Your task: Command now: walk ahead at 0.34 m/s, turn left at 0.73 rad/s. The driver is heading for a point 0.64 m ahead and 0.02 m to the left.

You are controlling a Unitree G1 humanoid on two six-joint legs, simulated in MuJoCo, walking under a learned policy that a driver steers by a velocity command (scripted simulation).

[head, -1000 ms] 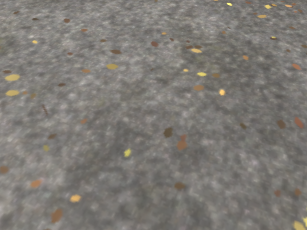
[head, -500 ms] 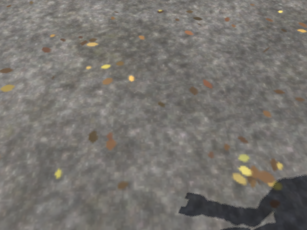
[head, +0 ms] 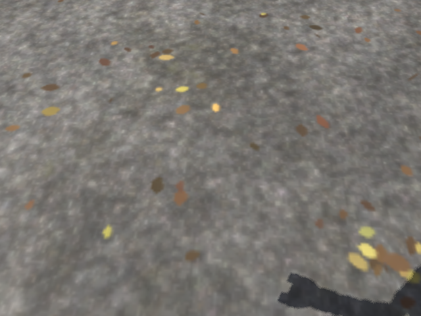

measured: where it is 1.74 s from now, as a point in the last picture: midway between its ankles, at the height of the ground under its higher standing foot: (178, 206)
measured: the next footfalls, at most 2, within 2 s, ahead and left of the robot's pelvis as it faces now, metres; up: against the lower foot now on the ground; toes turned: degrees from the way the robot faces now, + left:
left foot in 0.18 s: +0.08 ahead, +0.16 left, +0.00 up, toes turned +17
right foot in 0.64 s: +0.51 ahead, +0.13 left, +0.00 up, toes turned +0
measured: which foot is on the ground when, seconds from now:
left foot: up 0.00-0.16, down 0.18-0.64, up 0.66-1.00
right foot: down 0.00-0.18, up 0.20-0.62, down 0.64-1.00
